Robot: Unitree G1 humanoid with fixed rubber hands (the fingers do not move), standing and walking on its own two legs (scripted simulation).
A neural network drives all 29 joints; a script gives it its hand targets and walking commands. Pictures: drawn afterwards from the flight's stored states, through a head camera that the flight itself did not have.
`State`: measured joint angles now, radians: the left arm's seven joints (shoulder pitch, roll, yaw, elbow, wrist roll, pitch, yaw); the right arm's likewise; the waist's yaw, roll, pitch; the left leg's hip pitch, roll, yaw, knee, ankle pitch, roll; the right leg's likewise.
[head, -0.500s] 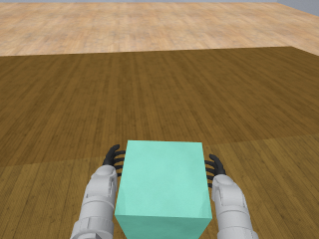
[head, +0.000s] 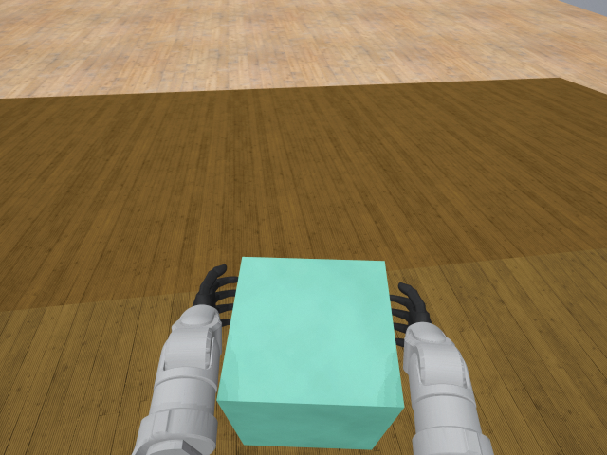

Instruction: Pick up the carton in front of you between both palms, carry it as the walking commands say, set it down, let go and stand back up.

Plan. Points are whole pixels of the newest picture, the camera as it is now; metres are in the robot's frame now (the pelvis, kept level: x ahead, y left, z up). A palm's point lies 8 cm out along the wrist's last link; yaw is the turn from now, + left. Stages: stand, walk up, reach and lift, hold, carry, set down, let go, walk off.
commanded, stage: reach and lift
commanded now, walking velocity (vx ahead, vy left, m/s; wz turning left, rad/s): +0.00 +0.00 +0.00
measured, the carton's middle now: (310, 358) +0.29 +0.00 -0.05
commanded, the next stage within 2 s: hold in 0.38 s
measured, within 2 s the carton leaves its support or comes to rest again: neither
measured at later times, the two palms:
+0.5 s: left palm (201, 309) +0.30 +0.15 +0.06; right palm (420, 329) +0.29 -0.14 +0.04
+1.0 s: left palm (201, 309) +0.29 +0.15 +0.06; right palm (422, 328) +0.29 -0.15 +0.05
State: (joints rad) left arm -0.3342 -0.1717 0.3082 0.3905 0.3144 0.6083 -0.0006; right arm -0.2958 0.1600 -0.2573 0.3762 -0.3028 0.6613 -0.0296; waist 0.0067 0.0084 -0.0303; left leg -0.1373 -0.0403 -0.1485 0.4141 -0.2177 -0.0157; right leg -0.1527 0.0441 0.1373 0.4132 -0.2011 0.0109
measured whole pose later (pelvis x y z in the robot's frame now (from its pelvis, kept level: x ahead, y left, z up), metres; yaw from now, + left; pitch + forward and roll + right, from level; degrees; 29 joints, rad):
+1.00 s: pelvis +0.00 +0.00 +0.00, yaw +0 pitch -7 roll +0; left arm -0.34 -0.17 0.29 0.32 0.32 0.72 0.00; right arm -0.30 0.16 -0.24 0.30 -0.31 0.78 -0.02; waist 0.01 0.01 -0.02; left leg -0.06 -0.03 -0.14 0.37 -0.20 -0.01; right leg -0.07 0.04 0.13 0.37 -0.18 0.01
